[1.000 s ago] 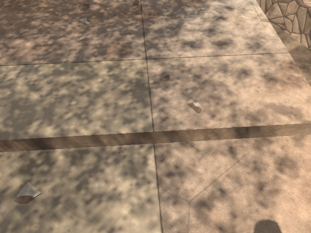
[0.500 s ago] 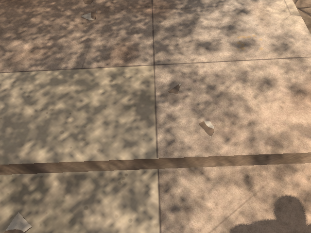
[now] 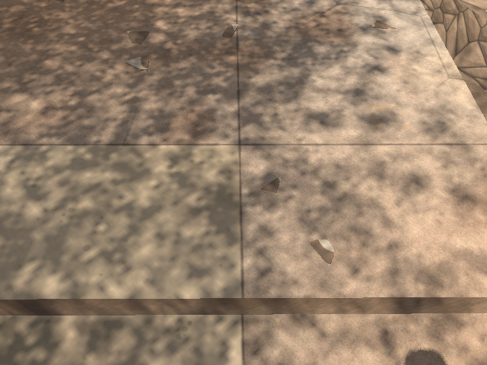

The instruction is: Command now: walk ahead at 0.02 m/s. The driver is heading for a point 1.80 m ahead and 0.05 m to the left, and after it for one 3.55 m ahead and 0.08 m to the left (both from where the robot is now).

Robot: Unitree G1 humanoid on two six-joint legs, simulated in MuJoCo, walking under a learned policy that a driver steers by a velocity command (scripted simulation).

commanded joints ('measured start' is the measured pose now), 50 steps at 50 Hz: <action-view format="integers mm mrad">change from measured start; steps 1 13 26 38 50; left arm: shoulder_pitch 44 36 62 94 113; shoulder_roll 79 86 68 57 50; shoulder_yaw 16 23 27 31 35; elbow -14 6 22 28 27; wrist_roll -1 0 0 -1 -3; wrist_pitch -3 -6 -16 -21 -23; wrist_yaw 6 14 18 19 20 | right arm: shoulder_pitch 3 -49 -58 -45 -33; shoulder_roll -109 -113 -105 -99 -96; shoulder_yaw -22 -26 -24 -20 -19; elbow -29 -22 -11 -7 -6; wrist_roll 0 -3 -4 -3 -2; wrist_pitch -4 5 6 5 5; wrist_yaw -2 -3 -4 -4 -4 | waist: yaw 2 5 4 3 2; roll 12 15 12 6 3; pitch -53 -19 -12 -11 -13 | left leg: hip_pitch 120 88 71 70 78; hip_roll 111 105 100 95 92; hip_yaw -121 -131 -138 -138 -136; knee -42 -84 -116 -119 -110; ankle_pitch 339 173 58 54 90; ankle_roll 46 47 46 50 53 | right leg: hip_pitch -77 -96 -111 -120 -122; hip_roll -48 -55 -59 -61 -62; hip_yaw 51 48 46 47 49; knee -52 -51 -50 -48 -47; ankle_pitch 143 74 48 52 64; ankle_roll -11 -7 -7 -7 -6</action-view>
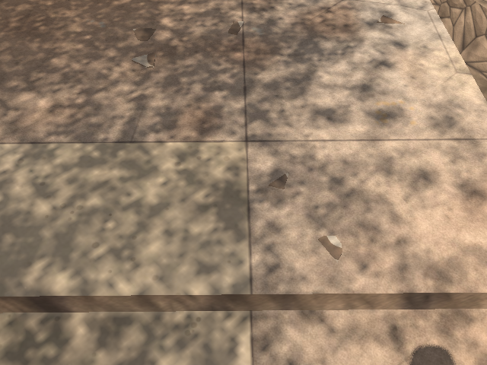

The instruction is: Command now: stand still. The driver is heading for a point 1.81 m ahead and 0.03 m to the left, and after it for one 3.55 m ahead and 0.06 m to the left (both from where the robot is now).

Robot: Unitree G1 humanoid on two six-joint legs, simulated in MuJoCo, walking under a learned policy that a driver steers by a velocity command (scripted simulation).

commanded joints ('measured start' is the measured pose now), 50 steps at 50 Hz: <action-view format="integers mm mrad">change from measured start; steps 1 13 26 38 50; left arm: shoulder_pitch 68 78 87 95 102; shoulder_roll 88 85 82 81 79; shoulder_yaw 15 18 20 21 22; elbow -13 -16 -20 -22 -25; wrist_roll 0 -1 -2 -2 -2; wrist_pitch -4 -4 -4 -4 -5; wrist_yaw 3 4 6 7 7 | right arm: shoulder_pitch -4 3 9 14 18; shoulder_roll -104 -103 -103 -101 -100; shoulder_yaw -17 -17 -18 -19 -20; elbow -37 -37 -38 -39 -41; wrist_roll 0 1 2 3 3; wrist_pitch -8 -8 -9 -9 -9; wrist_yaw -3 -3 -3 -3 -3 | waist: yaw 0 -1 -1 -2 -2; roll -2 -3 -4 -4 -5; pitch -12 -13 -11 -9 -7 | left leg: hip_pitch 86 93 96 96 96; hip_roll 120 120 120 119 119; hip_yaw -143 -144 -146 -147 -147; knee -89 -82 -80 -79 -77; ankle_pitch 74 100 110 111 112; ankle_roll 32 34 35 35 35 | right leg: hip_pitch -94 -92 -91 -91 -91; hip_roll -34 -34 -33 -33 -33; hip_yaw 36 37 37 38 39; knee -72 -70 -68 -67 -66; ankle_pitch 68 75 76 76 76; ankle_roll -27 -25 -24 -23 -23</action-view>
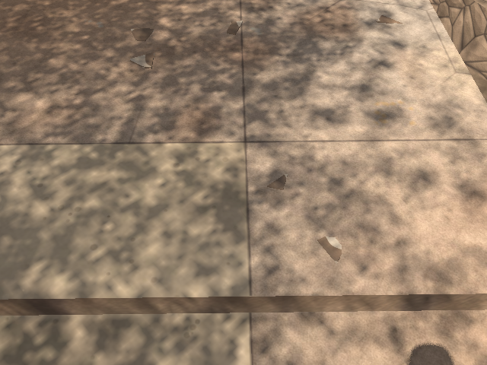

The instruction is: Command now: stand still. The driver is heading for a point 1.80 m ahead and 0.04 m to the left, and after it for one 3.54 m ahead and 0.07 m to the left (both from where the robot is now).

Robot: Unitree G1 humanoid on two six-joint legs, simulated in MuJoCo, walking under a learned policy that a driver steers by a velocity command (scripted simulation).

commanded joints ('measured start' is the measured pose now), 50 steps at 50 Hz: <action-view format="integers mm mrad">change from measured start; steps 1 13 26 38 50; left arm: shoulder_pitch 79 43 213 199 9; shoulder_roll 86 46 97 170 60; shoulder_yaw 14 -12 4 1 -6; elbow -10 -59 -25 -15 -140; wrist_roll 0 51 18 18 45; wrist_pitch -4 7 -69 -88 -36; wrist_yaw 3 -44 -37 -44 -92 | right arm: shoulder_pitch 3 204 18 79 206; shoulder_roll -104 -151 -66 -100 -90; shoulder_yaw -17 -34 -22 -30 -13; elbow -35 20 -87 -131 -46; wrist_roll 0 -30 -48 -31 -22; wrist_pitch -8 11 -56 -69 -114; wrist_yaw -3 4 70 39 28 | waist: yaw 0 -53 7 -97 32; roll -1 130 -57 -109 49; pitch -6 97 125 -30 30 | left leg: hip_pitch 90 69 -505 45 58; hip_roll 124 304 115 -9 267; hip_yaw -145 -450 -20 105 -163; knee -84 -317 510 76 -327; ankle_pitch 128 -645 -48 75 165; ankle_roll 34 139 -43 50 131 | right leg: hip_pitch -100 -261 179 149 -439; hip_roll -30 41 -207 -150 -82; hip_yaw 31 -31 280 28 36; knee -68 159 -375 66 642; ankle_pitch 90 -186 -43 985 106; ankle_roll -26 -93 -208 -151 -71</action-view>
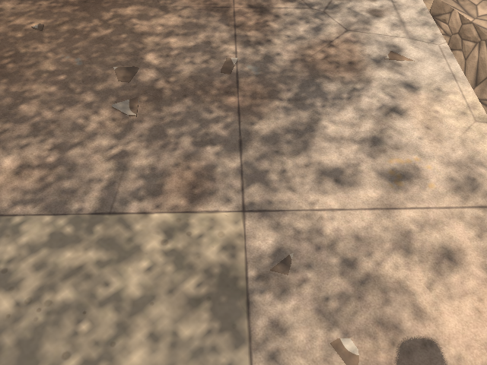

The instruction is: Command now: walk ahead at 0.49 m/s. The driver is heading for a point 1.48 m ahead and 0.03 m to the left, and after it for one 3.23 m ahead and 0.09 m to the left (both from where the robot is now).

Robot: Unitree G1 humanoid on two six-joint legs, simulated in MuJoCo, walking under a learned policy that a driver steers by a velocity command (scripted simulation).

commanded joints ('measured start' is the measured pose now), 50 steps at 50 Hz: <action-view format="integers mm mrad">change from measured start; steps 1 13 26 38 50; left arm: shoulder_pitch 31 -529 -12 84 298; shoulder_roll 23 -28 147 82 137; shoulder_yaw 1 -28 10 -17 5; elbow -36 -308 -229 -3 31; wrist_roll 6 -1 -45 -39 -38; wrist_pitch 17 12 -9 -67 -22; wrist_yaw -11 10 -24 17 53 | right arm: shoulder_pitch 56 491 273 -207 -566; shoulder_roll -96 -90 -2 -70 -57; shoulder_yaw -7 -3 -7 12 5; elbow -25 86 -63 -288 -372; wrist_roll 4 -66 43 17 52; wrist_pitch -22 -4 -38 22 -3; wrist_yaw -6 -57 21 8 54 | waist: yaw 27 -166 62 -22 90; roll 84 132 -130 2 -26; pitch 36 128 -452 -87 12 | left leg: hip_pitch -10 751 -412 -571 -642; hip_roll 271 428 -15 150 91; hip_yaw -218 -390 -317 -135 -55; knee -234 -82 1378 697 200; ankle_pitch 136 427 -155 254 144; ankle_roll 122 216 -80 -10 -10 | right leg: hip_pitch -90 -1131 546 248 752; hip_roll -42 -41 -252 -31 -134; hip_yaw -9 -24 714 45 63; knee -68 580 -676 -913 -868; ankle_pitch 79 -441 451 576 794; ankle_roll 27 8 -213 -54 -20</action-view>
